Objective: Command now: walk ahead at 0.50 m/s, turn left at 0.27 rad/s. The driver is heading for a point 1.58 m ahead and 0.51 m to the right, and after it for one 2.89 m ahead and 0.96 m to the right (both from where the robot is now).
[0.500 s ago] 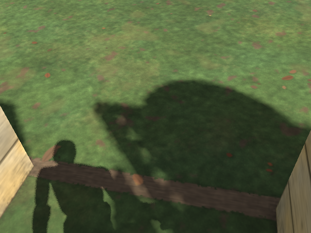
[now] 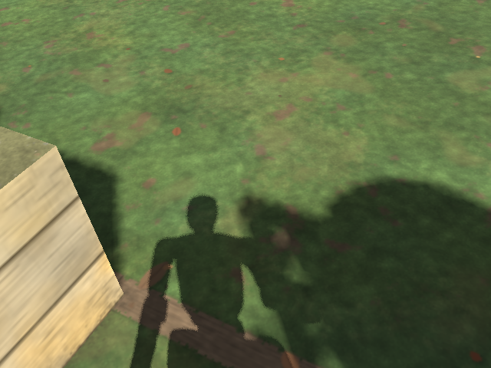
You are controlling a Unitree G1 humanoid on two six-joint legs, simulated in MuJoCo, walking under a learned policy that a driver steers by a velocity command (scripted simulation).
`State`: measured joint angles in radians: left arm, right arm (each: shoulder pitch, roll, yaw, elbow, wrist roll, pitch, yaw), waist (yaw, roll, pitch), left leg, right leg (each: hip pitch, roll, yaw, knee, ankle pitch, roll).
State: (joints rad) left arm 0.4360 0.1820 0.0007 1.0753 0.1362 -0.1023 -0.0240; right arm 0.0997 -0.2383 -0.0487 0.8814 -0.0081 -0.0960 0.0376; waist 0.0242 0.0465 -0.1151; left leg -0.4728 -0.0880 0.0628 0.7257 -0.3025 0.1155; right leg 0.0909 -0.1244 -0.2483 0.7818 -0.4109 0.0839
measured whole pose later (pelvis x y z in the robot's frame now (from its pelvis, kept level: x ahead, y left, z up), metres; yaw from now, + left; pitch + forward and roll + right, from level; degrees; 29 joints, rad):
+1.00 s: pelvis +0.56 -0.09 +0.03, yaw -26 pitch +3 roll +0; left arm 0.23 0.28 0.09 0.69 -0.02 -0.03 0.01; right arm 0.27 -0.21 -0.06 0.73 -0.02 -0.10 -0.02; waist -0.02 -0.06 -0.05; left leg -0.30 0.01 0.07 0.47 -0.22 0.01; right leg -0.67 -0.03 0.06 1.29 -0.29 -0.02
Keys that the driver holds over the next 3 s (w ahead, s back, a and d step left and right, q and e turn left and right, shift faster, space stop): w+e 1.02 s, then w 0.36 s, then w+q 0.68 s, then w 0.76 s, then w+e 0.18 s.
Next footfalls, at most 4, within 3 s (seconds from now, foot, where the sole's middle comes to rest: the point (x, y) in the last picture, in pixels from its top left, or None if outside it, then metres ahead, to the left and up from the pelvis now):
0.40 right None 0.41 -0.19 -0.74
0.82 left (287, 344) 0.66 -0.01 -0.74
1.30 right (411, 316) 0.74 -0.37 -0.74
1.84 left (357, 218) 1.12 -0.27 -0.74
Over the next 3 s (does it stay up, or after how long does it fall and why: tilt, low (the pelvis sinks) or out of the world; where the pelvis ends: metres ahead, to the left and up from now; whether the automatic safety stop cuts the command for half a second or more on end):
stays up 1.57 -0.39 0.03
